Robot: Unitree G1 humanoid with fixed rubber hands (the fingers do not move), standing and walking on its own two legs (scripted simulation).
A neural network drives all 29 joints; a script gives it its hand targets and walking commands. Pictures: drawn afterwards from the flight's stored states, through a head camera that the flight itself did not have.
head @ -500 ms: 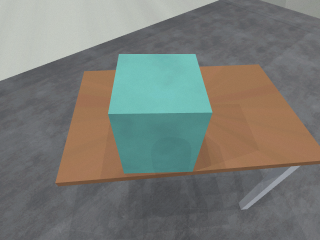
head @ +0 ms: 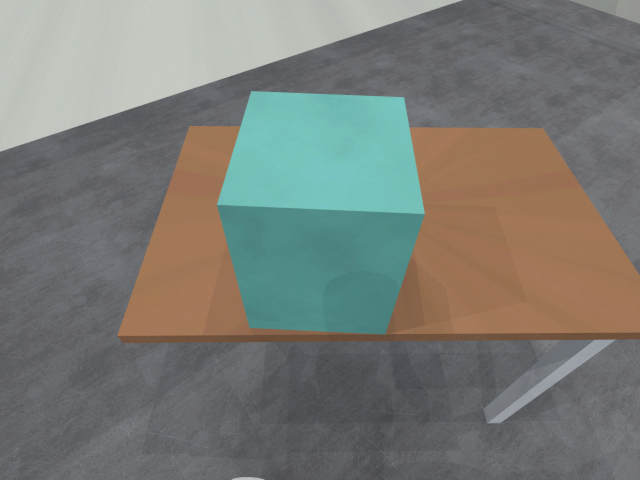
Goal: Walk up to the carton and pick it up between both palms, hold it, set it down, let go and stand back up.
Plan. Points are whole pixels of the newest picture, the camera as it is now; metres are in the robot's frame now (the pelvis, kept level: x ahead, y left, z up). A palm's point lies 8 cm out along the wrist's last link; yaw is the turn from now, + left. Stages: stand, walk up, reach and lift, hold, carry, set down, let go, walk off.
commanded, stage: walk up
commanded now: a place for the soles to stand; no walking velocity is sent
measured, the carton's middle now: (322, 219) +0.45 -0.01 +0.04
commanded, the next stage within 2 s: reach and lift in 0.44 s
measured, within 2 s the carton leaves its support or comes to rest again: neither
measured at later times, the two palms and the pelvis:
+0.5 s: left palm out of the picture +0.03 +0.28 -0.15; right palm out of the picture +0.07 -0.26 -0.13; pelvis -0.01 +0.00 -0.02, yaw +3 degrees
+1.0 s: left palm out of the picture +0.13 +0.25 -0.10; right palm (521, 472) +0.13 -0.25 -0.09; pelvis -0.03 -0.01 -0.01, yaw -3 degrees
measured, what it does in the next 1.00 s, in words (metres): stands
